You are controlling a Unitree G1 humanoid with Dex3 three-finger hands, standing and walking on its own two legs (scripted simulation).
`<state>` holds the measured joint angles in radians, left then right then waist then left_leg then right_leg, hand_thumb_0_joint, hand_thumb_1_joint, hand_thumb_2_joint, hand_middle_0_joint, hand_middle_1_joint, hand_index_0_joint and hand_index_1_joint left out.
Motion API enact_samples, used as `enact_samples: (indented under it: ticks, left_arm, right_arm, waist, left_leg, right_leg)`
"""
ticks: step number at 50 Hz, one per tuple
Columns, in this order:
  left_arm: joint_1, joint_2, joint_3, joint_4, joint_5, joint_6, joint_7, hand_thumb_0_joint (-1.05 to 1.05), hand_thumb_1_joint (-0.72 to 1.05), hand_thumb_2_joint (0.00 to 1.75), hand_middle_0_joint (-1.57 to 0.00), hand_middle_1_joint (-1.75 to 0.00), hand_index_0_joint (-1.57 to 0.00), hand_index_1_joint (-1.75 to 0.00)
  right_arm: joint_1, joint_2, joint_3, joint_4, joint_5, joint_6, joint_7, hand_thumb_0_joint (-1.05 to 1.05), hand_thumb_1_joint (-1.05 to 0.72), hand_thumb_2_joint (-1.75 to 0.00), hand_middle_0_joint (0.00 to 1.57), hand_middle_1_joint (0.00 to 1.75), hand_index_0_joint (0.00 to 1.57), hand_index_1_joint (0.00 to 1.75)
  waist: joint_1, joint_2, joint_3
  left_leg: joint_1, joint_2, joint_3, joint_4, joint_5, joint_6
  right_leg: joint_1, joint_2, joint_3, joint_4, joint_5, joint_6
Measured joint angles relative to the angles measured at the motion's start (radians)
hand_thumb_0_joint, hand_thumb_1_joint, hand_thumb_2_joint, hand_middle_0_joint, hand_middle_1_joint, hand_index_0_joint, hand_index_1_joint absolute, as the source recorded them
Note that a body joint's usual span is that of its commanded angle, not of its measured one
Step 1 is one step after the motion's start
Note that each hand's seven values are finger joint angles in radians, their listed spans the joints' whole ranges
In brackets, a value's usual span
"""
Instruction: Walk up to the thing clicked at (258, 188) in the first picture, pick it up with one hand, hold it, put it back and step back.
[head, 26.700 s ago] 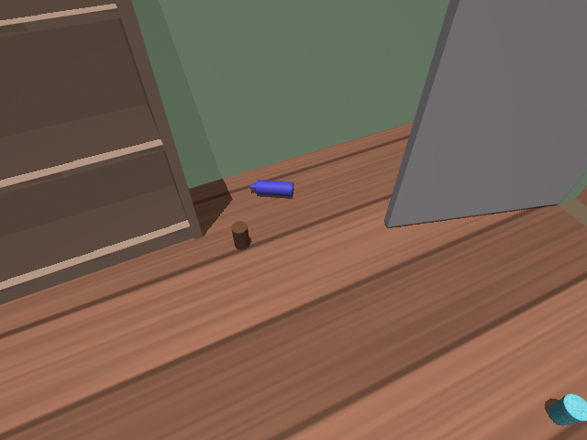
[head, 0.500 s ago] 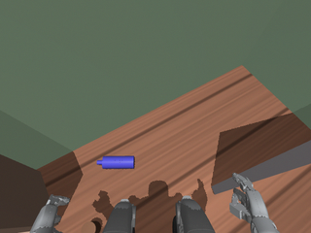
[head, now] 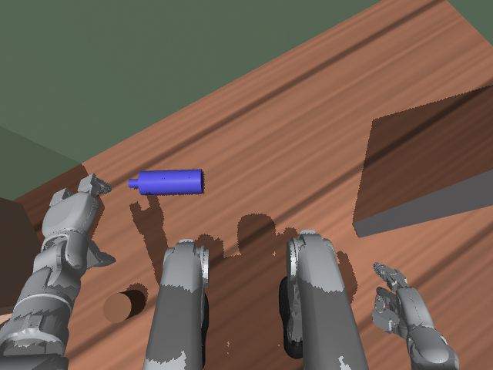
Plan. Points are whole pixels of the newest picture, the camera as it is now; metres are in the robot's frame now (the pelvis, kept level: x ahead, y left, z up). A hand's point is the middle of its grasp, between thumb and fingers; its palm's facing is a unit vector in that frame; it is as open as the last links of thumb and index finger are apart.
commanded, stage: rise first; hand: left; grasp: from above
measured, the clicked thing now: (166, 182) +0.50 +0.22 -0.44
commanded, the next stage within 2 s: none
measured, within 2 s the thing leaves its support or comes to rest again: neither
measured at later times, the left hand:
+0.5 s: hand (118, 200) +0.41 +0.27 -0.25, palm faces -0.48 -0.07 -0.88, open 14.1 cm
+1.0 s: hand (131, 189) +0.45 +0.26 -0.30, palm faces -0.47 +0.00 -0.88, open 14.0 cm
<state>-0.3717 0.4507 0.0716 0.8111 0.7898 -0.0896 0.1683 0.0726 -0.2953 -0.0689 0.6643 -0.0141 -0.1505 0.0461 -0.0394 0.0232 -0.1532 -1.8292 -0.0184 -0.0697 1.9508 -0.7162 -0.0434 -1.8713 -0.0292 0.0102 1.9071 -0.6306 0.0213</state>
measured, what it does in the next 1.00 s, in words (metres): lowers itself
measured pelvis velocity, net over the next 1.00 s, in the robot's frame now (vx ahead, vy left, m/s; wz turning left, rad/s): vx -0.02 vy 0.02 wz -0.06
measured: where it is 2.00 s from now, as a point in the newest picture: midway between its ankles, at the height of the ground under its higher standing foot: (244, 338)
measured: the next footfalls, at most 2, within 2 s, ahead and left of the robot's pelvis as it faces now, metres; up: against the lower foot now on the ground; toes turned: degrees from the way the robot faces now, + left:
none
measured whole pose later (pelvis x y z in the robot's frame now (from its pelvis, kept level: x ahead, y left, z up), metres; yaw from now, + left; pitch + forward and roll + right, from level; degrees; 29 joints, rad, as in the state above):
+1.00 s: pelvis -0.02 +0.02 -0.12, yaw -3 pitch +36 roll -7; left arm -0.93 0.68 0.08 1.47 1.31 -0.24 0.43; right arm 0.16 -0.27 0.02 0.76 -0.14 -0.06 0.14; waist -0.24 0.01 -0.08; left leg -2.25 -0.06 -0.11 2.35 -0.72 -0.01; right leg -2.24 -0.03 0.00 2.23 -0.62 0.06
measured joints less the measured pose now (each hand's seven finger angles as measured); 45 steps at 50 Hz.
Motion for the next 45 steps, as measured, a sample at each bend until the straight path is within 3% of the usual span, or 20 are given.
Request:
enact_samples:
  ticks: [11, 17, 26, 38, 45]
  left_arm:
    - [-0.252, 0.099, 0.0, 0.265, 0.179, -0.097, 0.036, 0.0, -0.51, 1.0, -0.07, -1.08, -0.08, -1.06]
    - [-0.333, 0.147, -0.002, 0.374, 0.279, -0.139, 0.087, 0.0, -0.51, 1.01, -0.07, -1.06, -0.08, -1.05]
    - [-0.44, 0.183, -0.02, 0.498, 0.406, -0.151, 0.166, 0.0, -0.52, 1.02, -0.07, -1.02, -0.08, -1.01]
    - [-0.522, 0.193, -0.018, 0.593, 0.496, -0.153, 0.23, 0.0, -0.51, 1.0, -0.07, -1.0, -0.08, -0.98]
    - [-0.555, 0.213, 0.003, 0.641, 0.517, -0.152, 0.26, 0.0, -0.5, 1.0, -0.07, -1.01, -0.08, -0.99]
  right_arm:
    - [0.072, 0.017, 0.012, 0.052, -0.026, 0.054, 0.011, 0.01, -0.9, -0.9, 0.2, 0.3, 0.2, 0.3]
    - [0.094, 0.015, 0.027, 0.068, -0.041, 0.08, 0.025, 0.01, -0.9, -0.9, 0.2, 0.3, 0.2, 0.3]
    - [0.095, 0.019, 0.051, 0.089, -0.07, 0.093, 0.052, 0.01, -0.9, -0.9, 0.2, 0.3, 0.2, 0.3]
    - [0.074, 0.033, 0.068, 0.092, -0.102, 0.102, 0.081, 0.01, -0.9, -0.9, 0.2, 0.3, 0.2, 0.3]
    - [0.084, 0.035, 0.082, 0.094, -0.119, 0.096, 0.092, 0.01, -0.91, -0.9, 0.2, 0.3, 0.2, 0.3]
  waist:
    - [-0.067, 0.0, 0.029]
    - [-0.107, -0.009, 0.041]
    - [-0.143, -0.018, 0.043]
    - [-0.172, -0.005, 0.064]
    - [-0.189, -0.011, 0.068]
  left_leg:
    - [-0.186, -0.008, -0.022, 0.179, 0.024, 0.003]
    - [-0.249, -0.019, -0.031, 0.241, 0.028, 0.008]
    - [-0.329, -0.034, -0.036, 0.312, 0.022, 0.021]
    - [-0.387, -0.037, -0.026, 0.359, 0.013, 0.04]
    - [-0.409, -0.036, -0.031, 0.383, 0.002, 0.035]
  right_leg:
    - [-0.176, 0.008, -0.009, 0.151, 0.042, 0.005]
    - [-0.224, 0.005, -0.014, 0.197, 0.046, 0.013]
    - [-0.279, -0.004, -0.015, 0.249, 0.033, 0.021]
    - [-0.329, -0.002, -0.004, 0.287, 0.024, 0.03]
    - [-0.355, 0.0, -0.006, 0.311, 0.017, 0.037]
